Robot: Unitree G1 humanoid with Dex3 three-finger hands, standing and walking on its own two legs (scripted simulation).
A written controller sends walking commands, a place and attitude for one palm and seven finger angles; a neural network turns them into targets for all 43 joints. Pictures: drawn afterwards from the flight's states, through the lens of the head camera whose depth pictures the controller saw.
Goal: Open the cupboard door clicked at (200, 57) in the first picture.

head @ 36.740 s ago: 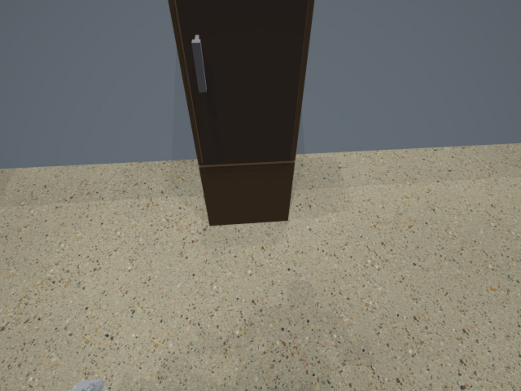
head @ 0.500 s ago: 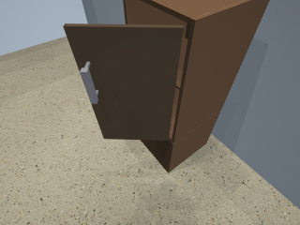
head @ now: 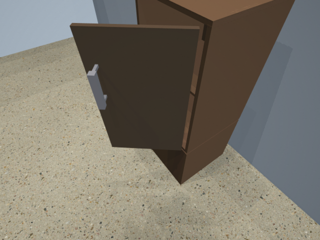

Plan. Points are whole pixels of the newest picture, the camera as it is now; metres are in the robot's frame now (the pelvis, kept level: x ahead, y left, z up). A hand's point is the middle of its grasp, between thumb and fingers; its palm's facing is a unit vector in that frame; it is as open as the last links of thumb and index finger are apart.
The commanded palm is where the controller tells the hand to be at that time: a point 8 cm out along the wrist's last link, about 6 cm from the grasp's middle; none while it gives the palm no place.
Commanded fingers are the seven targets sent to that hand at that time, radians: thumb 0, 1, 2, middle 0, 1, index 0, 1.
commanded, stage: raise the hand with hooked fingers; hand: left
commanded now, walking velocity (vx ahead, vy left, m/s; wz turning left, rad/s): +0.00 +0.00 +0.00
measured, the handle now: (99, 87) +0.54 +0.24 +0.06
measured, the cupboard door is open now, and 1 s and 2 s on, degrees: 51 51 51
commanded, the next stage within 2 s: move the hooked fingers beside the handle in 2.00 s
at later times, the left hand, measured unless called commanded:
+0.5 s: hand (79, 231) +0.15 +0.20 -0.02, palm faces +0.07 -1.00 -0.06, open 9.7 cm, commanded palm +0.14 +0.25 -0.01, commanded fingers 0.00 0.18 0.59 -0.25 -0.76 -0.25 -0.76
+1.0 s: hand (60, 198) +0.20 +0.24 +0.03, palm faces +0.02 -1.00 -0.05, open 12.6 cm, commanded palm +0.17 +0.30 +0.04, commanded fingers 0.00 -0.41 0.34 -0.29 -1.14 -0.29 -1.14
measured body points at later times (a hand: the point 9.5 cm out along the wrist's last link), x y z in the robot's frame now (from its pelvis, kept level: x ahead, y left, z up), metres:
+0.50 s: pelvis -0.05 -0.02 -0.07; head +0.00 -0.01 +0.37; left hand +0.14 +0.25 -0.01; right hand +0.18 -0.23 -0.13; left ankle -0.04 +0.10 -0.74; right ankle -0.02 -0.11 -0.74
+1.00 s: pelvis -0.04 +0.01 -0.04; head +0.00 +0.02 +0.41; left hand +0.19 +0.30 +0.03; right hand +0.12 -0.25 -0.11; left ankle -0.04 +0.10 -0.74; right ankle -0.02 -0.10 -0.74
